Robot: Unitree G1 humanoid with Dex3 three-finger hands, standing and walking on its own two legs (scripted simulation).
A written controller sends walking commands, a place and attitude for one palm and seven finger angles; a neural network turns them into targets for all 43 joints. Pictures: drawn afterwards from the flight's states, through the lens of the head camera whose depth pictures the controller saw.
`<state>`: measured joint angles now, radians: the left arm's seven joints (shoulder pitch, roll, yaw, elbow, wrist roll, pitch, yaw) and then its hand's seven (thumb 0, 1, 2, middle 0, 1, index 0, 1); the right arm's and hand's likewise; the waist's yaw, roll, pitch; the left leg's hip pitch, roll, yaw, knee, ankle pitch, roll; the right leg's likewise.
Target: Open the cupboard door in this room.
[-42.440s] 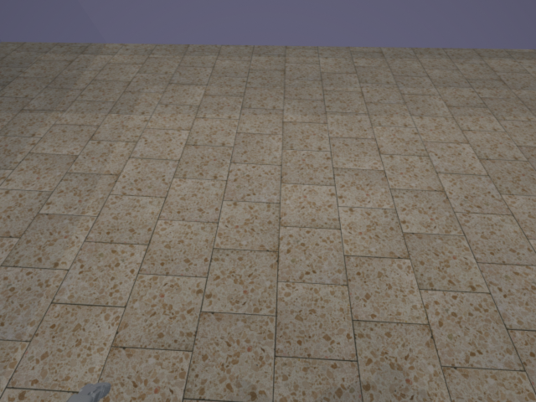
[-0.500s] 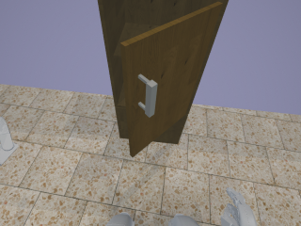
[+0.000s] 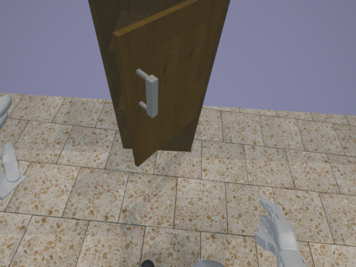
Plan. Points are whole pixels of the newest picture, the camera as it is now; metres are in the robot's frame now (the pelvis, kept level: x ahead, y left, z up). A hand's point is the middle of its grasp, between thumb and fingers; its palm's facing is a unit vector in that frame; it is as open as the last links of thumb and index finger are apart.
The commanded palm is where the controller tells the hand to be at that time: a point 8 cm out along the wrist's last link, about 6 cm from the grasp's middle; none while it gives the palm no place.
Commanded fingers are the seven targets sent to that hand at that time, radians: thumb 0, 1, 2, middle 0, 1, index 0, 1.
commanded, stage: stop stepping back and stand still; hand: left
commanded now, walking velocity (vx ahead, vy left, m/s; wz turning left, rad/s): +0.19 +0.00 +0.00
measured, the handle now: (146, 94) +0.52 +0.12 +0.04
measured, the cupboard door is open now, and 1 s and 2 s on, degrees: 48 48 48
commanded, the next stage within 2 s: let the arm hang, fingers relaxed in 1.08 s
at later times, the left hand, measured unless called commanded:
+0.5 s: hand (12, 250) +0.13 +0.23 +0.15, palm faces +0.46 -0.76 -0.45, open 7.4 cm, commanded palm +0.06 +0.27 +0.17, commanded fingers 0.00 0.90 0.90 -0.20 -0.30 -0.20 -0.30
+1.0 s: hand out of the picture +0.08 +0.27 +0.14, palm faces +0.47 -0.76 -0.44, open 7.4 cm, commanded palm +0.02 +0.30 +0.17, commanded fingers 0.00 0.90 0.90 -0.20 -0.30 -0.20 -0.30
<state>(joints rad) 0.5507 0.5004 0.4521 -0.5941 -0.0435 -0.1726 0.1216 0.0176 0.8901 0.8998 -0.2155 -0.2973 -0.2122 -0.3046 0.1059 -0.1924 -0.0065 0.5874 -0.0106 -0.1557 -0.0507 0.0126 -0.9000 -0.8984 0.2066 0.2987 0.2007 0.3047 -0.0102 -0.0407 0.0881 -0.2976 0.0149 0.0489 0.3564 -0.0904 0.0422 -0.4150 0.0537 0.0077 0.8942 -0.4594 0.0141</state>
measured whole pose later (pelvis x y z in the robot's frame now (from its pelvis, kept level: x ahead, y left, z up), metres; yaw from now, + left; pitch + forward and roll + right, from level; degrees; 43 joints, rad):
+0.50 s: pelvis -0.05 -0.04 -0.01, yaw +5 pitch +0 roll +1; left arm 0.52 0.38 0.37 -0.41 -0.02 -0.20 0.14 0.02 0.89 0.90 -0.21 -0.30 -0.21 -0.30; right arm 0.26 -0.25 -0.03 0.67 0.00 -0.14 -0.08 0.02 -0.90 -0.90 0.21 0.30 0.20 0.30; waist -0.03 0.00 -0.04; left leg -0.20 0.03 0.05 0.46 -0.27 -0.01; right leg -0.22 -0.01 -0.09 0.52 -0.31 -0.03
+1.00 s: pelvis -0.11 -0.01 -0.01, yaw +3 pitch -1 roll +0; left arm 0.51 0.36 0.38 -0.41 -0.01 -0.19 0.14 0.02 0.89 0.90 -0.21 -0.30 -0.21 -0.30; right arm 0.25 -0.19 0.03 0.63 -0.02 -0.15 -0.07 0.01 -0.90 -0.90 0.21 0.30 0.20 0.31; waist 0.01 -0.01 0.02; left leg -0.24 0.02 0.08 0.44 -0.19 0.02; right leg -0.24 -0.02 -0.04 0.43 -0.18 0.00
